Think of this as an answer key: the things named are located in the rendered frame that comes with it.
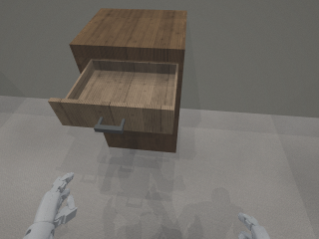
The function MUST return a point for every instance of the drawer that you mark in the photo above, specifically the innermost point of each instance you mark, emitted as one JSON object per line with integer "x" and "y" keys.
{"x": 142, "y": 93}

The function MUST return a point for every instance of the robot left hand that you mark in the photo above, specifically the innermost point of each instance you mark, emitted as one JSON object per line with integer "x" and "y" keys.
{"x": 52, "y": 201}

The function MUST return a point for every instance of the cabinet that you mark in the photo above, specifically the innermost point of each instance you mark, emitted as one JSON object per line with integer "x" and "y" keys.
{"x": 136, "y": 35}

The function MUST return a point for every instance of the handle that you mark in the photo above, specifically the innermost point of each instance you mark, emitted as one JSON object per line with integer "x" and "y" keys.
{"x": 119, "y": 129}

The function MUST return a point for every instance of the robot right hand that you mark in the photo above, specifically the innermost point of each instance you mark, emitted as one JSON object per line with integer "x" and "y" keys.
{"x": 257, "y": 231}

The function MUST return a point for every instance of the robot left forearm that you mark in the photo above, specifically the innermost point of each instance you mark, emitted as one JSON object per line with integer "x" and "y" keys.
{"x": 40, "y": 230}

